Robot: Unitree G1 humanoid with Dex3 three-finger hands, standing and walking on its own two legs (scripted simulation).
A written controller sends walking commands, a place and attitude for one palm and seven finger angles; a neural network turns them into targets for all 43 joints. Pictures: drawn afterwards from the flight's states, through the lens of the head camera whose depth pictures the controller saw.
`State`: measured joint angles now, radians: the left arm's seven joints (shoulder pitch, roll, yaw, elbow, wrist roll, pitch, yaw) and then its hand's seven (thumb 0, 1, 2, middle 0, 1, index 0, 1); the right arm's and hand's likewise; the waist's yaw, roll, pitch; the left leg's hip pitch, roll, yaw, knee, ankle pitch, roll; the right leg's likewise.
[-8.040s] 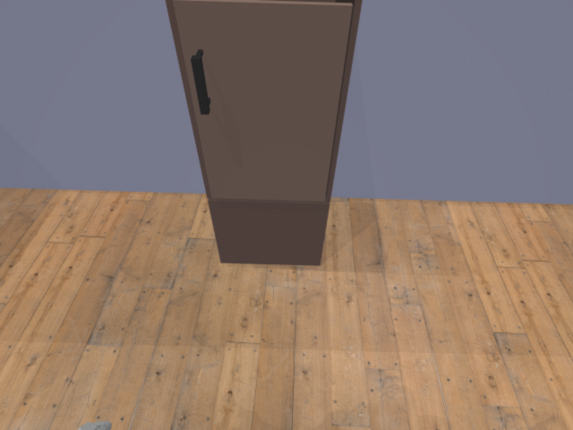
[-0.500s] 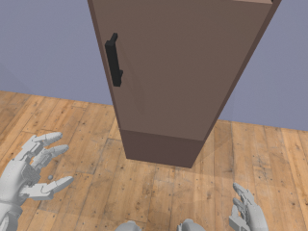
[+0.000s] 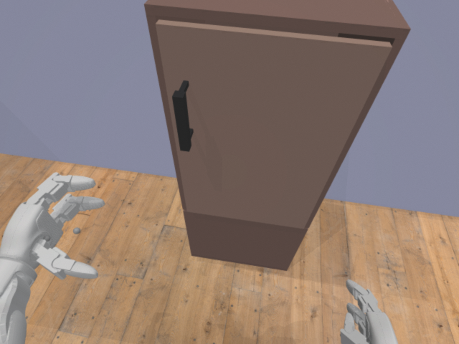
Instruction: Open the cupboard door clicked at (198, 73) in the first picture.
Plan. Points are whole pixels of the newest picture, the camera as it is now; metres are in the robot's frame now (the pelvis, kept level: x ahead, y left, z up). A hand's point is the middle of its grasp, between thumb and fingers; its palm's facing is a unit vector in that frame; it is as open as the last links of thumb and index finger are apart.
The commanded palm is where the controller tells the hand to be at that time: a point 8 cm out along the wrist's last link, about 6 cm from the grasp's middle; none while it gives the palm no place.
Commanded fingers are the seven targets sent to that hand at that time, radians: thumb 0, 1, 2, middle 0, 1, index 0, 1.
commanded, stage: raise the hand with hooked fingers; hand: left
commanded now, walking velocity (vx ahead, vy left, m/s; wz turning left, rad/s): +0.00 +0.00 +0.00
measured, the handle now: (185, 117) +0.52 +0.14 +0.11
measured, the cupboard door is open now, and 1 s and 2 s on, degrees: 0 0 0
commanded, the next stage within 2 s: move the hooked fingers beside the handle in 0.80 s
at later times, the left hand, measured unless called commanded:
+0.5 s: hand (78, 196) +0.30 +0.26 +0.12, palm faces -0.04 -1.00 -0.02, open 14.0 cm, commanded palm +0.26 +0.31 +0.13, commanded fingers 0.00 -0.50 0.30 -0.30 -1.20 -0.30 -1.20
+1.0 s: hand (84, 199) +0.29 +0.25 +0.12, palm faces -0.02 -1.00 -0.02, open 14.0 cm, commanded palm +0.27 +0.30 +0.12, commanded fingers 0.00 -0.50 0.30 -0.30 -1.20 -0.30 -1.20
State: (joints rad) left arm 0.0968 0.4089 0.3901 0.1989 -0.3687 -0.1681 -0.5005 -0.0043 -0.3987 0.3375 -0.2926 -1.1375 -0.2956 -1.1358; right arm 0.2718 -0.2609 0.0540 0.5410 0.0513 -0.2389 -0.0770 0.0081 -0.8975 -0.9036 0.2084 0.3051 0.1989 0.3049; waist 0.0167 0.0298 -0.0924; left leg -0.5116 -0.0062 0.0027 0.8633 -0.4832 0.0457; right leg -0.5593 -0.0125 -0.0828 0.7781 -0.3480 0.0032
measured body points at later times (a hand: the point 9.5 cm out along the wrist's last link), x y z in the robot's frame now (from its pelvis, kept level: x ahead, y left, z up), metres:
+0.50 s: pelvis +0.00 -0.01 +0.02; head +0.02 -0.01 +0.47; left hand +0.29 +0.31 +0.13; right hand +0.15 -0.26 -0.06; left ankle -0.03 +0.08 -0.70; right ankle +0.02 -0.13 -0.70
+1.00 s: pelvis +0.00 -0.02 +0.02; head +0.01 -0.02 +0.47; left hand +0.29 +0.31 +0.12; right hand +0.16 -0.27 -0.06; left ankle -0.03 +0.08 -0.70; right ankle +0.02 -0.13 -0.70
